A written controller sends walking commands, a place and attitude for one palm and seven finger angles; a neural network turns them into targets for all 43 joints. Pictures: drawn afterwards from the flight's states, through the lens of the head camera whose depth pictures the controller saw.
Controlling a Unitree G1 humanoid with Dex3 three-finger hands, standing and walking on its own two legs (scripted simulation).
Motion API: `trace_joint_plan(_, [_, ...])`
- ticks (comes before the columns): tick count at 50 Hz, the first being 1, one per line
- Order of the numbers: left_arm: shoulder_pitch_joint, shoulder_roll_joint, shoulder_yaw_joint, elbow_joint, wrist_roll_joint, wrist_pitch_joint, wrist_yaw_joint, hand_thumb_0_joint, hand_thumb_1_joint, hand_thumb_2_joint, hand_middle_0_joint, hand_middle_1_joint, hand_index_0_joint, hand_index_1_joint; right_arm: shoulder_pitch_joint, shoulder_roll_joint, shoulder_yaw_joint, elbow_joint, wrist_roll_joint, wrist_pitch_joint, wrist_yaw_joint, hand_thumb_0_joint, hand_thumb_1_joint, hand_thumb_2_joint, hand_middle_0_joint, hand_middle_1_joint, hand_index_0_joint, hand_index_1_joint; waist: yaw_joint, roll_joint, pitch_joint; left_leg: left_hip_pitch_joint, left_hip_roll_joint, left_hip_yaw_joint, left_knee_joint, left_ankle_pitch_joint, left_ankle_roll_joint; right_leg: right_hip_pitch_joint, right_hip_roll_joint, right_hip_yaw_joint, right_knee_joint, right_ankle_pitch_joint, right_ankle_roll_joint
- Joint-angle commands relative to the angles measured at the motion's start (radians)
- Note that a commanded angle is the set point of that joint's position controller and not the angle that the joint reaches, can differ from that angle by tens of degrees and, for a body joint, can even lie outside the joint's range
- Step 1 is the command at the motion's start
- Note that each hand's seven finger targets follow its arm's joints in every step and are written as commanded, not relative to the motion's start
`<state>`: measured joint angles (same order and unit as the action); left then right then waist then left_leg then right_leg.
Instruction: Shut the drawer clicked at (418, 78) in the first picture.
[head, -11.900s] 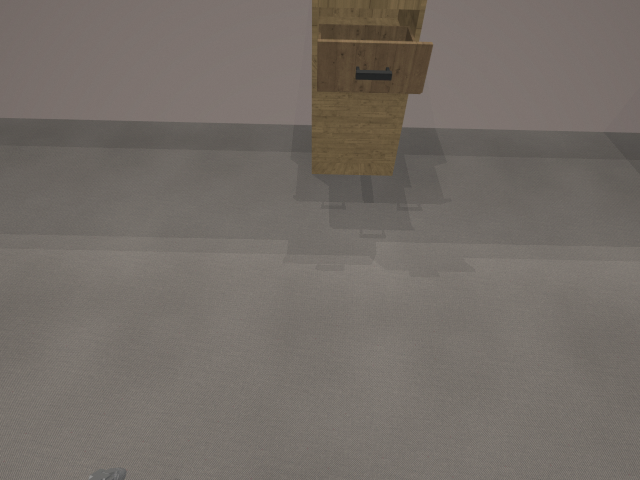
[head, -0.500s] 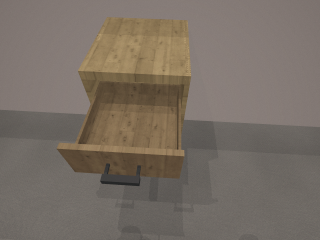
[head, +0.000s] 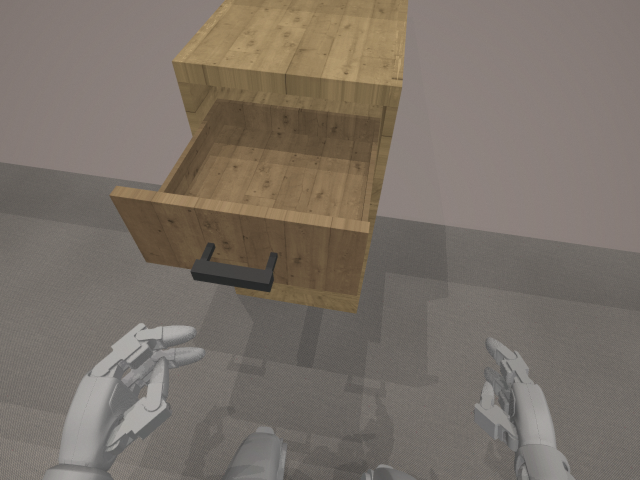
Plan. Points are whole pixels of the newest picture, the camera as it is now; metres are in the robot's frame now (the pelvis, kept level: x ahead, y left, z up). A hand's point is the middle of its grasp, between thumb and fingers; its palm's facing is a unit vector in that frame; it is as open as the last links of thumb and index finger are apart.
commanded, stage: raise the hand and make a fist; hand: left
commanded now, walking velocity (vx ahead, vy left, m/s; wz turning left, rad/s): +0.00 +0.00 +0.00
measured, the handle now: (237, 264) +0.40 +0.17 +0.01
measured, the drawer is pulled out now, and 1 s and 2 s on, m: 0.30 0.30 0.30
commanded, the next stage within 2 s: bring the fist close to the handle in 1.34 s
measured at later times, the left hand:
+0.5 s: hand (179, 380) +0.21 +0.17 +0.08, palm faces -0.08 -1.00 +0.02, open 3.2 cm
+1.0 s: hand (188, 366) +0.21 +0.15 +0.11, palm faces -0.09 -1.00 +0.02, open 3.3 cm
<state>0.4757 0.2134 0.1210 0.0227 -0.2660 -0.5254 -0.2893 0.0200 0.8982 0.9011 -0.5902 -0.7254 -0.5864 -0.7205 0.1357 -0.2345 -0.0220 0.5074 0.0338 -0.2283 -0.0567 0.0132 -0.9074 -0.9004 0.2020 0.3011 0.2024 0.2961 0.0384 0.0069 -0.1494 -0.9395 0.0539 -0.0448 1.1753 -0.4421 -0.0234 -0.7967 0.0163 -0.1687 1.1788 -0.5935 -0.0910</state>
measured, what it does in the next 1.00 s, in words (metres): shifts its weight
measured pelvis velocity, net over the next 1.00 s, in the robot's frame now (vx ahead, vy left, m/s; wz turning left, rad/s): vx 0.03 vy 0.05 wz -0.03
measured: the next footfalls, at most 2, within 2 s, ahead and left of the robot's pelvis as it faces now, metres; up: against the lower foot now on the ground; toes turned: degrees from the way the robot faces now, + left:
none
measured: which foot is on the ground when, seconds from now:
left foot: down 0.00-1.00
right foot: down 0.00-1.00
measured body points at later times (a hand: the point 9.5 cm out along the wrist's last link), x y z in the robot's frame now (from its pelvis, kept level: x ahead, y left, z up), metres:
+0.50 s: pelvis +0.02 +0.04 +0.02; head +0.07 +0.04 +0.47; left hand +0.20 +0.22 +0.08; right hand +0.18 -0.22 -0.05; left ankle +0.08 +0.14 -0.64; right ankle +0.01 -0.06 -0.64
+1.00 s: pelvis +0.03 +0.05 +0.02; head +0.06 +0.05 +0.47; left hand +0.21 +0.21 +0.11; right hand +0.21 -0.17 -0.04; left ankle +0.08 +0.14 -0.64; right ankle +0.01 -0.06 -0.64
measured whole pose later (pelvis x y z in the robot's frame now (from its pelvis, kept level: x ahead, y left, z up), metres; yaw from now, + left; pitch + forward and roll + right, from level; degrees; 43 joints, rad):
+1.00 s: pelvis +0.03 +0.05 +0.02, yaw -1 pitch +11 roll -3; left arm 0.65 0.15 -0.14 -0.37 -0.12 -0.29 -0.05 0.02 0.90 0.90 -1.39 -1.60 -1.39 -1.59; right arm 0.27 -0.21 0.04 0.38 0.03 -0.07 0.00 0.02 -0.90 -0.90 0.21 0.30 0.21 0.30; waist -0.01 0.05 -0.14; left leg -0.82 0.03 0.02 1.08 -0.45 0.04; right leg -0.68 -0.01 -0.10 1.04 -0.56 -0.01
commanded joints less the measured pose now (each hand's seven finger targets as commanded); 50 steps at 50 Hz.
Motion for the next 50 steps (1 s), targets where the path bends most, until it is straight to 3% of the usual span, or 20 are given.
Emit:
trace_joint_plan(1, [-0.196,0.14,0.033,-0.183,-0.022,0.017,-0.056,0.0,0.9,0.9,-0.78,-0.928,-0.78,-0.928,0.009,-0.115,-0.016,-0.107,0.013,-0.054,-0.026,0.0,-0.9,-0.9,0.2,0.3,0.2,0.3,-0.095,0.023,-0.076,0.095,-0.034,0.02,-0.097,0.006,0.064,0.051,-0.06,0.35,-0.424,-0.028,0.109])
trace_joint_plan(3, [-0.141,0.163,0.086,-0.164,-0.039,0.086,-0.059,0.0,0.9,0.9,-0.82,-0.972,-0.82,-0.972,0.001,-0.11,-0.016,-0.115,0.016,-0.049,-0.028,0.0,-0.9,-0.9,0.2,0.3,0.2,0.3,-0.062,-0.006,-0.119,0.11,-0.038,0.016,-0.129,0.028,0.062,0.126,-0.069,0.346,-0.432,0.013,0.117])
trace_joint_plan(5, [-0.086,0.168,0.137,-0.117,-0.044,0.136,-0.036,0.0,0.9,0.9,-0.86,-1.015,-0.86,-1.015,-0.018,-0.1,-0.017,-0.106,0.016,-0.035,-0.029,0.0,-0.9,-0.9,0.2,0.3,0.2,0.3,-0.043,-0.043,-0.103,0.11,-0.039,0.009,-0.15,0.048,0.058,0.166,-0.079,0.348,-0.444,0.065,0.133])
trace_joint_plan(7, [-0.045,0.142,0.14,-0.172,-0.048,0.14,-0.01,0.0,0.9,0.9,-0.9,-1.058,-0.9,-1.058,-0.012,-0.087,-0.021,-0.111,0.011,-0.032,-0.023,0.0,-0.9,-0.9,0.2,0.3,0.2,0.3,-0.028,-0.051,-0.127,0.133,-0.041,0.011,-0.178,0.088,0.055,0.203,-0.08,0.319,-0.425,0.147,0.133])
trace_joint_plan(13, [0.038,0.065,0.051,-0.238,-0.012,0.054,0.045,0.0,0.9,0.9,-1.02,-1.188,-1.02,-1.188,0.014,-0.086,-0.041,-0.089,0.0,-0.056,-0.002,0.0,-0.9,-0.9,0.2,0.3,0.2,0.3,-0.045,-0.063,-0.121,0.208,-0.041,0.012,-0.226,0.162,0.055,0.164,-0.05,0.219,-0.365,0.292,0.115])
trace_joint_plan(15, [0.084,0.05,0.025,-0.244,0.007,0.029,0.059,0.0,0.9,0.9,-1.06,-1.232,-1.06,-1.232,0.008,-0.092,-0.049,-0.088,-0.001,-0.061,0.004,0.0,-0.9,-0.9,0.2,0.3,0.2,0.3,-0.042,-0.055,-0.115,0.236,-0.04,0.016,-0.233,0.179,0.059,0.138,-0.036,0.189,-0.347,0.293,0.103])
trace_joint_plan(17, [0.11,0.014,-0.033,-0.317,0.013,0.003,0.071,0.0,0.9,0.9,-1.1,-1.275,-1.1,-1.275,0.015,-0.091,-0.053,-0.103,-0.003,-0.069,0.013,0.0,-0.9,-0.9,0.2,0.3,0.2,0.3,-0.043,-0.003,-0.15,0.272,-0.041,0.022,-0.237,0.189,0.061,0.117,-0.026,0.158,-0.323,0.277,0.087])
trace_joint_plan(20, [0.12,0.019,-0.062,-0.366,0.045,-0.01,0.111,0.0,0.9,0.9,-1.16,-1.34,-1.16,-1.34,0.018,-0.098,-0.052,-0.115,-0.008,-0.059,0.018,0.0,-0.9,-0.9,0.2,0.3,0.2,0.3,-0.053,-0.012,-0.142,0.283,-0.035,0.015,-0.24,0.181,0.064,0.079,-0.014,0.129,-0.297,0.257,0.078])
trace_joint_plan(22, [0.128,0.003,-0.097,-0.431,0.061,-0.017,0.135,0.0,0.9,0.9,-1.2,-1.383,-1.2,-1.383,0.021,-0.098,-0.049,-0.139,-0.011,-0.048,0.022,0.0,-0.9,-0.9,0.2,0.3,0.2,0.3,-0.049,0.042,-0.16,0.305,-0.032,0.012,-0.248,0.169,0.061,0.052,-0.008,0.11,-0.274,0.232,0.07])
trace_joint_plan(25, [0.155,0.002,-0.118,-0.456,0.092,0.002,0.173,0.0,0.9,0.9,-1.26,-1.448,-1.26,-1.448,0.026,-0.098,-0.046,-0.163,-0.012,-0.021,0.025,0.0,-0.9,-0.9,0.2,0.3,0.2,0.3,-0.05,0.035,-0.156,0.32,-0.025,0.0,-0.256,0.168,0.061,0.042,-0.001,0.096,-0.262,0.228,0.067])
trace_joint_plan(28, [0.17,-0.047,-0.196,-0.512,0.11,0.039,0.187,0.0,0.9,0.9,-1.32,-1.513,-1.32,-1.513,0.04,-0.097,-0.037,-0.207,-0.01,0.009,0.036,0.0,-0.9,-0.9,0.2,0.3,0.2,0.3,-0.059,0.052,-0.172,0.357,-0.018,-0.014,-0.266,0.195,0.057,0.039,0.0,0.08,-0.249,0.243,0.066])
trace_joint_plan(30, [0.197,-0.02,-0.177,-0.501,0.128,0.078,0.204,0.0,0.9,0.9,-1.36,-1.557,-1.36,-1.557,0.037,-0.097,-0.034,-0.221,-0.01,0.038,0.037,0.0,-0.9,-0.9,0.2,0.3,0.2,0.3,-0.052,0.039,-0.146,0.346,-0.017,-0.019,-0.277,0.185,0.057,0.048,0.004,0.079,-0.258,0.239,0.065])
trace_joint_plan(33, [0.202,-0.036,-0.211,-0.537,0.14,0.114,0.209,0.0,0.9,0.9,-1.4,-1.6,-1.4,-1.6,0.037,-0.091,-0.022,-0.259,-0.007,0.071,0.042,0.0,-0.9,-0.9,0.2,0.3,0.2,0.3,-0.053,0.046,-0.122,0.349,-0.014,-0.026,-0.293,0.167,0.052,0.045,0.006,0.07,-0.259,0.222,0.065])
trace_joint_plan(35, [0.17,-0.026,-0.207,-0.54,0.149,0.133,0.219,0.0,0.9,0.9,-1.4,-1.6,-1.4,-1.6,0.033,-0.093,-0.015,-0.27,-0.007,0.088,0.038,0.0,-0.9,-0.9,0.2,0.3,0.2,0.3,-0.063,0.017,-0.088,0.333,-0.013,-0.036,-0.299,0.115,0.055,0.034,0.01,0.072,-0.27,0.191,0.066])
trace_joint_plan(42, [0.156,-0.04,-0.242,-0.608,0.144,0.148,0.225,0.0,0.9,0.9,-1.4,-1.6,-1.4,-1.6,0.05,-0.092,0.003,-0.301,-0.007,0.095,0.041,0.0,-0.9,-0.9,0.2,0.3,0.2,0.3,-0.065,0.053,-0.115,0.353,-0.017,-0.04,-0.306,0.085,0.054,0.047,0.01,0.074,-0.28,0.166,0.063])
trace_joint_plan(46, [0.199,-0.043,-0.248,-0.617,0.147,0.165,0.233,0.0,0.9,0.9,-1.4,-1.6,-1.4,-1.6,0.054,-0.09,0.004,-0.306,-0.004,0.094,0.043,0.0,-0.9,-0.9,0.2,0.3,0.2,0.3,-0.058,0.046,-0.115,0.351,-0.021,-0.031,-0.307,0.105,0.055,0.074,0.009,0.077,-0.291,0.181,0.062])
trace_joint_plan(49, [0.209,-0.041,-0.244,-0.597,0.15,0.175,0.243,0.0,0.9,0.9,-1.4,-1.6,-1.4,-1.6,0.054,-0.091,0.0,-0.305,-0.003,0.093,0.043,0.0,-0.9,-0.9,0.2,0.3,0.2,0.3,-0.063,0.016,-0.088,0.334,-0.023,-0.023,-0.305,0.102,0.055,0.076,0.008,0.079,-0.301,0.185,0.065])
trace_joint_plan(50, [0.228,-0.029,-0.224,-0.586,0.153,0.177,0.25,0.0,0.9,0.9,-1.4,-1.6,-1.4,-1.6,0.047,-0.091,-0.003,-0.303,-0.004,0.096,0.042,0.0,-0.9,-0.9,0.2,0.3,0.2,0.3,-0.053,-0.005,-0.084,0.321,-0.026,-0.022,-0.306,0.11,0.056,0.094,0.007,0.082,-0.305,0.193,0.063])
